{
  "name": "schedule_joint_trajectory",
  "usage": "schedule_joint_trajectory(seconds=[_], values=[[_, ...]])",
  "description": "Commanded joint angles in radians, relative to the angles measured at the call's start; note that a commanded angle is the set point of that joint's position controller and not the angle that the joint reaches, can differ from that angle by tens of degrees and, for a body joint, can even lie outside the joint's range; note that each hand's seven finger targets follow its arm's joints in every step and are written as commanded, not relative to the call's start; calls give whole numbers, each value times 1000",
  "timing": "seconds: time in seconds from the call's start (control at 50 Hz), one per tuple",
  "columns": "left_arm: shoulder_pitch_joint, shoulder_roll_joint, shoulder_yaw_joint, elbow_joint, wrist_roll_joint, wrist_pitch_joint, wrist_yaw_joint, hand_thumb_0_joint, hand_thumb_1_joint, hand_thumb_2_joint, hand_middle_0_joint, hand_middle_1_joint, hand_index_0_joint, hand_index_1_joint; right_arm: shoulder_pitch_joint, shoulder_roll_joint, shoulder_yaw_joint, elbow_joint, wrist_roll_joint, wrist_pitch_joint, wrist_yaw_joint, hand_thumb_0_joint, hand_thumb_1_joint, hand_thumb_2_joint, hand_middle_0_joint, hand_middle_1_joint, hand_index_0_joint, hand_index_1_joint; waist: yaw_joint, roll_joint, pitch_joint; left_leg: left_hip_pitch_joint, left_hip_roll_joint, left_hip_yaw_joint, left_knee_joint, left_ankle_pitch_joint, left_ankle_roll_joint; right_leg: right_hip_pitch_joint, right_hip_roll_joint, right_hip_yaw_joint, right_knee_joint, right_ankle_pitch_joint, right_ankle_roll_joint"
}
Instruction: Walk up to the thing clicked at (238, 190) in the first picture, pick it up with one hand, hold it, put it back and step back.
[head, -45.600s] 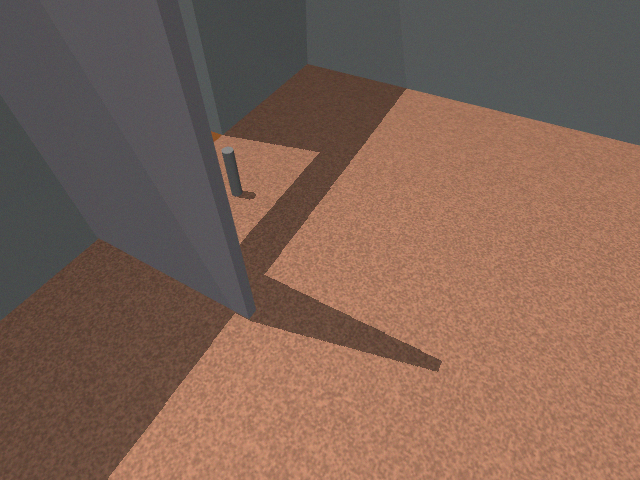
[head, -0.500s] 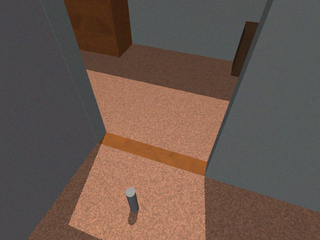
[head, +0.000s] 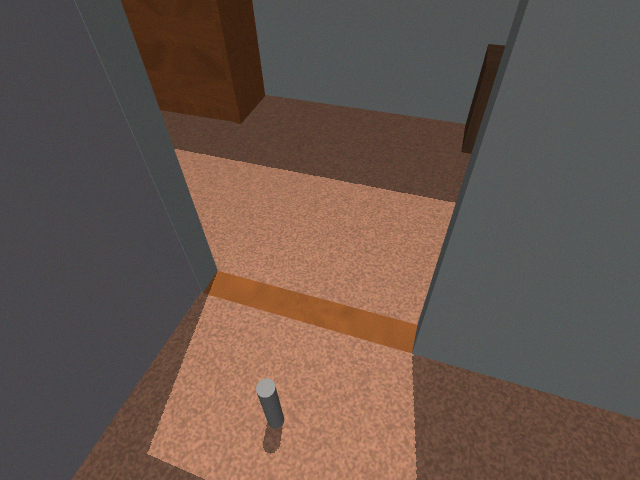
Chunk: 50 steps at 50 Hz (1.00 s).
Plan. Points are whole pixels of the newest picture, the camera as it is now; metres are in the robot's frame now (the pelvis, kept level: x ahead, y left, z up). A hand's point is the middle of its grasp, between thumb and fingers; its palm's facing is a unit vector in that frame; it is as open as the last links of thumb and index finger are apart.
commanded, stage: stand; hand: left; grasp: from the side
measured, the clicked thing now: (271, 405) +0.44 +0.18 -0.65
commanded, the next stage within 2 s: step back in 1.34 s
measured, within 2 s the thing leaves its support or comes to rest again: neither
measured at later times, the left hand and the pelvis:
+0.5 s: hand out of the picture +0.10 +0.25 -0.15, palm faces -0.02 -0.94 -0.34, open 7.4 cm; pelvis +0.02 +0.00 +0.00, yaw -1 degrees
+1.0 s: hand out of the picture +0.10 +0.25 -0.15, palm faces -0.02 -0.94 -0.34, open 7.4 cm; pelvis +0.03 +0.00 +0.01, yaw -1 degrees
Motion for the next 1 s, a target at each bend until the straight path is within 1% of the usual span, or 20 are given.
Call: schedule_joint_trajectory(seconds=[0.0,0.04,0.08,0.14,0.16,0.26,0.34,0.38,0.48,0.56,0.62,0.64,0.68,0.76,0.8,0.82,0.84,0.86,0.92,0.98], values=[[-61,212,39,-50,2,-27,14,0,900,900,-200,-300,-200,-301,-41,-180,-36,-48,5,-26,-7,0,-900,-900,200,300,200,300,-4,-32,-9,-11,79,-98,-104,-101,28,-62,-77,106,-130,-129,-46],[-57,206,38,-43,0,-27,13,0,900,900,-200,-300,-200,-301,-45,-189,-36,-44,6,-27,-7,0,-900,-900,200,300,200,300,-3,-25,-16,2,82,-96,-100,-90,31,-52,-77,106,-133,-113,-46],[-66,205,37,-42,-3,-29,12,0,900,900,-200,-300,-200,-301,-46,-186,-32,-41,6,-29,-6,0,-900,-900,200,300,200,300,-3,-23,-29,8,86,-92,-103,-42,31,-33,-79,103,-130,-59,-46],[-68,207,39,-36,-5,-29,11,0,900,900,-200,-300,-200,-301,-54,-198,-30,-34,6,-31,-8,0,-900,-900,200,300,200,300,0,-3,-39,14,90,-90,-108,-27,32,-12,-80,100,-125,-9,-45],[-75,211,40,-34,-4,-28,12,0,900,900,-200,-300,-200,-301,-48,-193,-28,-31,9,-29,-8,0,-900,-900,200,300,200,300,-3,-13,-28,1,87,-91,-118,-34,27,-14,-75,95,-123,-28,-43],[-87,209,41,-29,-6,-25,10,0,900,900,-200,-300,-200,-301,-50,-200,-28,-21,8,-29,-12,0,-900,-900,200,300,200,300,-5,-10,-32,16,94,-87,-124,-19,27,-5,-76,93,-129,0,-44],[-93,202,40,-28,-9,-27,8,0,900,900,-200,-300,-200,-301,-62,-205,-25,-17,10,-37,-12,0,-900,-900,200,300,200,300,0,-3,-61,37,101,-84,-123,60,26,31,-83,91,-117,80,-42],[-99,200,41,-26,-6,-23,8,0,900,900,-200,-300,-200,-301,-69,-208,-26,-17,10,-35,-14,0,-900,-900,200,300,200,300,-2,-3,-39,25,101,-86,-135,20,24,14,-76,83,-125,48,-39],[-103,201,42,-30,-7,-28,9,0,900,900,-200,-300,-200,-301,-80,-216,-29,-18,11,-40,-15,0,-900,-900,200,300,200,300,-1,-21,-96,86,110,-77,-107,184,25,47,-84,80,-117,174,-34],[-108,197,41,-27,-7,-25,7,0,900,900,-200,-300,-200,-301,-84,-216,-28,-15,11,-37,-15,0,-900,-900,200,300,200,300,-5,-15,-60,68,105,-75,-128,107,22,30,-80,78,-136,113,-31],[-115,201,43,-28,-5,-23,7,0,900,900,-200,-300,-200,-301,-93,-211,-28,-18,10,-36,-14,0,-900,-900,200,300,200,300,-6,-16,-56,63,106,-75,-134,100,22,27,-79,75,-136,97,-34],[-113,201,44,-26,-7,-21,6,0,900,900,-200,-300,-200,-301,-91,-216,-28,-14,11,-35,-14,0,-900,-900,200,300,200,300,-7,-10,-48,56,105,-75,-140,61,20,26,-80,79,-141,74,-35],[-115,202,44,-31,-6,-24,6,0,900,900,-200,-300,-200,-301,-96,-212,-28,-19,11,-38,-12,0,-900,-900,200,300,200,300,-6,-9,-65,70,108,-74,-135,103,20,31,-82,80,-138,102,-36],[-120,205,46,-35,-7,-24,6,0,900,900,-200,-300,-200,-301,-96,-215,-29,-20,11,-39,-14,0,-900,-900,200,300,200,300,-10,-9,-78,70,109,-70,-130,122,21,47,-85,81,-135,128,-37],[-116,206,46,-37,-8,-26,6,0,900,900,-200,-300,-200,-301,-104,-215,-30,-23,13,-42,-13,0,-900,-900,200,300,200,300,-6,-7,-108,103,116,-71,-118,202,23,61,-90,78,-120,194,-39],[-117,205,45,-38,-10,-27,6,0,900,900,-200,-300,-200,-300,-98,-219,-30,-22,13,-41,-13,0,-900,-900,200,300,200,300,-7,-12,-115,102,117,-67,-112,215,25,71,-91,78,-119,213,-37],[-118,205,45,-36,-10,-26,5,0,900,900,-200,-300,-200,-300,-92,-213,-26,-17,12,-40,-14,0,-900,-900,200,300,200,300,-9,-18,-92,83,112,-67,-127,182,20,61,-86,76,-124,174,-34],[-118,209,46,-38,-8,-26,6,0,900,900,-200,-300,-200,-300,-105,-219,-29,-19,12,-40,-14,0,-900,-900,200,300,200,300,-5,-11,-97,100,117,-71,-121,206,22,58,-87,74,-121,188,-37],[-113,201,42,-33,-9,-21,5,0,900,900,-200,-300,-200,-300,-109,-221,-30,-17,12,-35,-13,0,-900,-900,200,300,200,300,-5,-10,-63,75,112,-73,-135,114,20,37,-82,72,-143,97,-35],[-114,211,44,-38,-8,-25,4,0,900,900,-200,-300,-200,-300,-101,-218,-29,-16,13,-37,-11,0,-900,-900,200,300,200,300,-9,-20,-69,73,111,-72,-134,113,20,46,-86,79,-143,112,-38]])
